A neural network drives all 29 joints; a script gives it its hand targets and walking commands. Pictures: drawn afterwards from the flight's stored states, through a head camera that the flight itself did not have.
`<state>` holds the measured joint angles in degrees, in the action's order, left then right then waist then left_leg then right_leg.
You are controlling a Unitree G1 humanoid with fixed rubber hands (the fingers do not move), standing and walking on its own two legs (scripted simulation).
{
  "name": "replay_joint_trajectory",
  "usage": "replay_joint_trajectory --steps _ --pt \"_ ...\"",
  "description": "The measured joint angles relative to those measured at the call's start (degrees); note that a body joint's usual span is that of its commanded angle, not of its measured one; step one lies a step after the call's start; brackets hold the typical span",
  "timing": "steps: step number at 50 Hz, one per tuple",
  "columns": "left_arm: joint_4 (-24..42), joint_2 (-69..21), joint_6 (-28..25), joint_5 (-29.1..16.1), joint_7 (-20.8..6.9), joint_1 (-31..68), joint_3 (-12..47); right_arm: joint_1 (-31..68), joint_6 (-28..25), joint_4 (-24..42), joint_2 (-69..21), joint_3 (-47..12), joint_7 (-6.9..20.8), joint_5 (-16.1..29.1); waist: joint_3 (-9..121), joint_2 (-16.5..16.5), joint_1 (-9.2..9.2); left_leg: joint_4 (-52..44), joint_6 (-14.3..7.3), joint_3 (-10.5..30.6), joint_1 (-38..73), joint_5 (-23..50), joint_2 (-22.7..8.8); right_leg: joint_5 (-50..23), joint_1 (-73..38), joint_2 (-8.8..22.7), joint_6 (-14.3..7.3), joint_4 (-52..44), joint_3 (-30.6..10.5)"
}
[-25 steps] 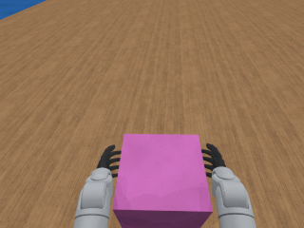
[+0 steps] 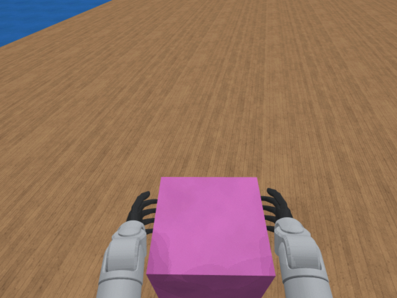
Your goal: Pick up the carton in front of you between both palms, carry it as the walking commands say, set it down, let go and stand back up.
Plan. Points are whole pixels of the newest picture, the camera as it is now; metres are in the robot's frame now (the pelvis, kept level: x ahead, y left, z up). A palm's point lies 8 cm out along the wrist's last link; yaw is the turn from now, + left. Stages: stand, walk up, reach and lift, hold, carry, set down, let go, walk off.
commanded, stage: hold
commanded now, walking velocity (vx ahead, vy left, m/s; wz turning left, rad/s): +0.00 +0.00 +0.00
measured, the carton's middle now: (208, 245) +0.28 +0.00 -0.05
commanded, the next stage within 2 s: set down in 0.68 s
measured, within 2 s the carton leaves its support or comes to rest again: neither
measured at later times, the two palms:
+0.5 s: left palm (149, 226) +0.27 +0.12 +0.05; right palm (301, 223) +0.28 -0.18 +0.05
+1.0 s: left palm (154, 213) +0.33 +0.13 +0.01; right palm (287, 216) +0.32 -0.17 +0.01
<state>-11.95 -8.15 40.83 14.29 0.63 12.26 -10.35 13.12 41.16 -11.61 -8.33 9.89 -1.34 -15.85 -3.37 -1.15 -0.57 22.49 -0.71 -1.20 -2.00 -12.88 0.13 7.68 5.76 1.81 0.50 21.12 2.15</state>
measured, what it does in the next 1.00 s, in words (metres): stands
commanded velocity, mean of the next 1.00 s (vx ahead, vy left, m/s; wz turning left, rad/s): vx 0.00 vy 0.00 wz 0.00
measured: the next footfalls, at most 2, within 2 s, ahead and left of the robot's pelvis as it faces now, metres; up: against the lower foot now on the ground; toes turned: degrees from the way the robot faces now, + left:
none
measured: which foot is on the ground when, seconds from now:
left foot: down 0.00-1.00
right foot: down 0.00-1.00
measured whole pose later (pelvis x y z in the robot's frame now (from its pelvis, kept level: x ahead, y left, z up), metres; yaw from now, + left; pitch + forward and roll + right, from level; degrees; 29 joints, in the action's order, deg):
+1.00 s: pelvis +0.01 -0.01 -0.01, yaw +0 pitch -3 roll +0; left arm -27.2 -12.2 31.5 22.9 -1.8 25.6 -23.8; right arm 25.5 32.5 -24.8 -11.5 24.9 1.5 -23.8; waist -4.6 -2.3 1.5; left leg 29.2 -0.2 1.9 -9.7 -16.2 0.3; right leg 10.7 13.0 0.4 -0.4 27.0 2.1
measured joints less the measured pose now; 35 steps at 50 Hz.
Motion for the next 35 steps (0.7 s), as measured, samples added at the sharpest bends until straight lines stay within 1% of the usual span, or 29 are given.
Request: replay_joint_trajectory --steps 8,15,25,35 --pt "-4.00 -0.61 -0.52 1.70 -1.18 2.87 -2.24 1.79 0.43 -1.97 -0.37 2.30 1.05 -1.28 0.17 -0.45 0.68 1.25 0.56 0.96 -0.29 0.29 -0.64 -0.24 -0.14 -0.67 -0.69 0.85 0.75" --pt "-5.97 -0.95 -1.08 2.85 -2.12 4.25 -4.03 3.00 0.55 -3.16 -0.66 3.68 1.98 -1.88 0.46 -0.63 0.88 1.85 0.66 2.09 -0.40 0.19 -1.13 -0.11 -0.27 -1.43 -1.61 1.37 1.35" --pt "-7.12 -1.21 -0.88 3.53 -2.59 5.20 -5.74 4.51 0.80 -4.86 -1.06 4.82 2.35 -2.46 1.18 -0.92 1.01 2.01 0.66 4.33 0.08 -0.45 -1.17 0.40 -0.98 -2.49 -2.47 1.25 1.75" --pt "-6.19 -1.15 -0.35 3.34 -2.27 4.94 -5.00 4.26 0.85 -4.41 -0.99 4.44 1.87 -2.10 1.18 -0.77 1.10 0.48 1.28 4.57 1.05 -0.45 -1.20 0.81 -1.69 -2.69 -2.36 0.19 1.54"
